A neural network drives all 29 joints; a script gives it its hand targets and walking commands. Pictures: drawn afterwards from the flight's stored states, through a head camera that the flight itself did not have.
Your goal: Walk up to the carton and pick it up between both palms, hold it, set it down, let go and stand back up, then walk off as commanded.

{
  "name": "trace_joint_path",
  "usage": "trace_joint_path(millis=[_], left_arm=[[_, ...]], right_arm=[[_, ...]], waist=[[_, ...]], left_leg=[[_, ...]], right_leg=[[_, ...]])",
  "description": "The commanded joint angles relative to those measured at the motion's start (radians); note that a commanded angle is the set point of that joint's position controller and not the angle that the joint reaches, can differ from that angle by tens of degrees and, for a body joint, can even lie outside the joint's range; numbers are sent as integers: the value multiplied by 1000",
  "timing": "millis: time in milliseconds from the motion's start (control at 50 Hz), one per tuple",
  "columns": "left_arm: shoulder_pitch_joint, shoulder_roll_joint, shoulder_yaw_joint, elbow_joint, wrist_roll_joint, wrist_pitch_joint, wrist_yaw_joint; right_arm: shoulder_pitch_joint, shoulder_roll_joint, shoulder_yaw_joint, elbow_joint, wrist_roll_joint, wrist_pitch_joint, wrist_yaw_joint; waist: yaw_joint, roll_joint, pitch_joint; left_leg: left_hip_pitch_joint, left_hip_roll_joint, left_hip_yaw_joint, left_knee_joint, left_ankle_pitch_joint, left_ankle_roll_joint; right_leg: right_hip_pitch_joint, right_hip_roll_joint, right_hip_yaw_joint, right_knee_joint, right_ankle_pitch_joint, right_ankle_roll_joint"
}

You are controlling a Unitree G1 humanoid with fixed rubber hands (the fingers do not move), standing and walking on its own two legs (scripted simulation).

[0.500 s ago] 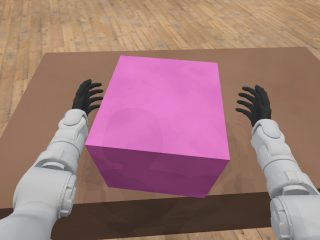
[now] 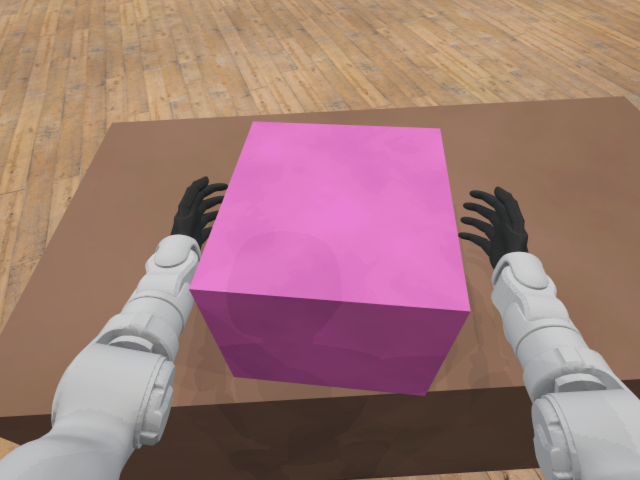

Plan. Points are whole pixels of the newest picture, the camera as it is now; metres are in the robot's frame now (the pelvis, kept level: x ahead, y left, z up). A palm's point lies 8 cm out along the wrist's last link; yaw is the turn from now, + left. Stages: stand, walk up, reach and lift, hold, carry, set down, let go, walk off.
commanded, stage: reach and lift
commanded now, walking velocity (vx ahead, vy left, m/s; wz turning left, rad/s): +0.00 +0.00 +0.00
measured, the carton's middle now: (335, 254) +0.42 -0.03 +0.03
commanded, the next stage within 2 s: none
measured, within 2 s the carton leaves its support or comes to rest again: leaves its support in 1.62 s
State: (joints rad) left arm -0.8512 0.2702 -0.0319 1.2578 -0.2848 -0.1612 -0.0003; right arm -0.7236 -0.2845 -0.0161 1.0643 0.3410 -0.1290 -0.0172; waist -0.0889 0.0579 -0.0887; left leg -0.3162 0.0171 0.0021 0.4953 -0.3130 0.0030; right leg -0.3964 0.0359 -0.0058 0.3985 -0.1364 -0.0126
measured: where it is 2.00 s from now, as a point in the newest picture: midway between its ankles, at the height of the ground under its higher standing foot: outside the picture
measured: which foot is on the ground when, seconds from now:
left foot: down 0.00-1.00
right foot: down 0.00-1.00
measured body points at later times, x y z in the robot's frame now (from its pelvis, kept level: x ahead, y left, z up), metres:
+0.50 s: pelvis +0.00 +0.00 +0.00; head +0.04 +0.00 +0.44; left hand +0.46 +0.15 +0.08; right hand +0.40 -0.23 +0.06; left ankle -0.05 +0.11 -0.74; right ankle +0.03 -0.11 -0.74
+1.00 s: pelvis +0.00 +0.00 +0.00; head +0.04 +0.00 +0.44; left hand +0.46 +0.14 +0.08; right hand +0.40 -0.23 +0.06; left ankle -0.05 +0.11 -0.74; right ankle +0.03 -0.11 -0.74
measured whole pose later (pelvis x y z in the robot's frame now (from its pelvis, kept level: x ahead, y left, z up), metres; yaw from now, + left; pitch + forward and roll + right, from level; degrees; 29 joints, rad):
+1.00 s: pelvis +0.00 +0.00 +0.00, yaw +0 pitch +12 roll -2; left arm -0.91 0.21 -0.04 1.32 -0.25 -0.21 0.05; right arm -0.72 -0.21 -0.02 1.08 0.26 -0.19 -0.08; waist -0.09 0.05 -0.14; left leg -0.42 0.02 0.00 0.54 -0.33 0.00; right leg -0.49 0.04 -0.01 0.43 -0.14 -0.01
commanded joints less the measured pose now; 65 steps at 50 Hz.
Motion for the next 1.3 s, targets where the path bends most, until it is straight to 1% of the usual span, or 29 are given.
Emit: trace_joint_path(millis=[0, 20, 80, 120, 160, 200, 240, 260, 280, 320, 340, 360, 400, 440, 580, 600, 620, 640, 680, 740, 860, 940, 1000, 1040, 1060, 1080, 1120, 1200, 1280], left_arm=[[-568, 57, -100, -40, -8, -94, 46], [-554, 67, -93, -72, 5, -98, 56], [-574, 43, -77, -50, 5, -107, 61], [-581, 41, -78, -24, 10, -107, 60], [-569, 31, -78, -25, 18, -103, 59], [-517, 1, -78, -47, 21, -108, 53], [-513, 4, -54, -31, 55, -99, 52], [-486, -11, -37, -37, 63, -92, 52], [-488, -6, -32, -64, 69, -92, 54], [-474, -16, -20, -110, 87, -98, 54], [-470, -14, -20, -82, 100, -91, 56], [-516, -21, -17, -105, 99, -98, 57], [-499, -57, -49, -147, 89, -94, 64], [-473, -71, -30, -181, 103, -91, 71], [-496, -75, -16, -64, 121, -94, 59], [-512, -74, -18, -95, 116, -102, 63], [-513, -73, -18, -93, 123, -103, 67], [-506, -84, -20, -133, 122, -109, 68], [-531, -81, -15, -87, 119, -105, 62], [-551, -84, -28, -78, 113, -107, 65], [-558, -133, -59, -91, 90, -113, 69], [-543, -134, -43, -106, 110, -117, 59], [-545, -150, -25, -94, 121, -130, 61], [-512, -166, -35, -118, 120, -127, 64], [-543, -167, -36, -101, 136, -128, 61], [-544, -173, -26, -112, 147, -127, 61], [-518, -191, -33, -132, 147, -131, 58], [-521, -217, -22, -116, 153, -136, 52], [-528, -217, 6, -138, 191, -142, 46]], right_arm=[[-508, -70, -28, -101, -134, -28, -21], [-505, -73, -40, -100, -140, -32, -23], [-534, -39, -39, -107, -137, -55, -41], [-538, -55, -57, -94, -149, -58, -49], [-526, -36, -49, -119, -154, -63, -61], [-520, -54, -42, -128, -139, -88, -66], [-495, -43, -35, -78, -125, -88, -65], [-484, -38, -17, -55, -113, -93, -64], [-481, -61, -34, -50, -115, -100, -67], [-479, -46, -23, -86, -108, -112, -64], [-467, -55, -29, -52, -115, -108, -63], [-512, -32, -13, -70, -101, -109, -57], [-487, -31, -21, -35, -86, -108, -50], [-474, -34, -28, -46, -109, -112, -44], [-509, 15, -33, -67, -123, -90, -53], [-522, 27, -28, -76, -112, -95, -52], [-516, 21, -50, -71, -124, -97, -53], [-508, 42, -29, -115, -125, -98, -57], [-514, 41, -42, -78, -142, -82, -55], [-542, 60, -37, -84, -136, -81, -58], [-555, 81, -47, -96, -146, -85, -54], [-547, 78, -67, -106, -167, -88, -64], [-544, 114, -61, -121, -174, -89, -55], [-527, 113, -59, -125, -176, -96, -64], [-530, 122, -65, -102, -187, -91, -60], [-538, 131, -67, -120, -194, -89, -59], [-519, 129, -78, -113, -201, -92, -59], [-529, 161, -78, -131, -218, -94, -52], [-515, 169, -97, -126, -243, -103, -47]], waist=[[-59, -80, -476], [-39, -51, -513], [-36, -50, -587], [-56, -38, -624], [-53, -42, -639], [-48, -28, -676], [-47, 10, -654], [-31, -8, -623], [-46, 0, -619], [-28, 16, -668], [-44, 18, -625], [-20, 27, -651], [-35, 58, -630], [-29, 39, -616], [-34, -16, -565], [-16, 9, -585], [-31, 11, -575], [-18, -4, -603], [-39, -26, -558], [-31, -5, -562], [-30, 5, -591], [-38, -11, -596], [-37, -20, -580], [-27, -19, -584], [-45, -7, -573], [-29, -12, -579], [-42, -14, -584], [-25, -17, -565], [-41, -11, -574]], left_leg=[[-144, -14, -44, -54, 97, -18], [-113, -9, -44, -41, 128, -28], [-109, -13, -38, 7, 239, -47], [-126, -10, -39, 25, 258, -58], [-116, -13, -35, 29, 273, -59], [-87, -14, -39, 51, 391, -76], [-53, -6, -44, 52, 422, -89], [-44, -4, -36, 54, 448, -93], [-23, -1, -43, 46, 468, -94], [-4, -4, -45, 56, 517, -103], [4, 3, -49, 50, 527, -107], [-6, 0, -44, 47, 508, -100], [46, 9, -51, 59, 541, -113], [95, 12, -49, 62, 583, -118], [-29, 4, -39, 27, 421, -84], [-30, 1, -40, 27, 428, -90], [-30, 1, -36, 24, 421, -89], [-3, -1, -33, 25, 432, -89], [-37, 2, -40, 13, 390, -77], [-61, 2, -33, 8, 347, -73], [-3, 10, -41, 33, 401, -85], [-22, 9, -45, 20, 432, -90], [-23, 8, -34, 11, 373, -79], [-26, 7, -38, 24, 408, -90], [-22, 7, -43, 14, 406, -85], [-17, 9, -41, 4, 382, -84], [13, 14, -44, 8, 409, -85], [-15, 9, -39, 6, 404, -89], [11, 8, -33, 4, 411, -87]], right_leg=[[79, -27, -25, 59, 127, 22], [68, -29, -28, 62, 150, 15], [91, -24, -31, 87, 240, 14], [97, -20, -34, 104, 276, 18], [114, -20, -30, 99, 300, 13], [145, -15, -32, 118, 424, 10], [132, -9, -37, 109, 409, 4], [132, -8, -33, 107, 415, 6], [122, -3, -39, 104, 411, 4], [146, 0, -35, 96, 464, 3], [127, 6, -39, 96, 451, 4], [135, 4, -32, 85, 413, -5], [80, 11, -44, 89, 387, -8], [66, 19, -51, 63, 363, -8], [110, -4, -32, 70, 348, 3], [107, -4, -35, 72, 331, -2], [102, -3, -38, 75, 323, -2], [112, 1, -36, 75, 331, 2], [105, -6, -32, 72, 315, 4], [110, -17, -33, 74, 294, -2], [69, -5, -47, 68, 286, -9], [114, -6, -41, 75, 363, -3], [99, -12, -39, 67, 295, -1], [108, -12, -36, 79, 344, -2], [108, -7, -43, 65, 337, -6], [113, -7, -40, 59, 305, -4], [104, -5, -47, 56, 320, 0], [130, -12, -42, 56, 325, -5], [152, -10, -45, 56, 322, -8]])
